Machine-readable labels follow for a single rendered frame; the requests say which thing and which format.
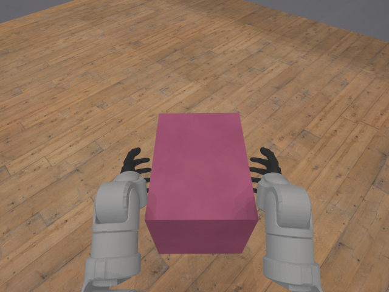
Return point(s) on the robot right forearm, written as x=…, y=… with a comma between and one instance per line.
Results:
x=289, y=259

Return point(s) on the left robot hand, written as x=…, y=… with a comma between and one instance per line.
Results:
x=129, y=164

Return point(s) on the robot left forearm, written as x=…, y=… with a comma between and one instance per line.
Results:
x=114, y=251

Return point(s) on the right robot hand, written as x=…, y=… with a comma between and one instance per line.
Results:
x=271, y=165

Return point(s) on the carton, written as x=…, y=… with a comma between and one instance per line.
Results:
x=200, y=198

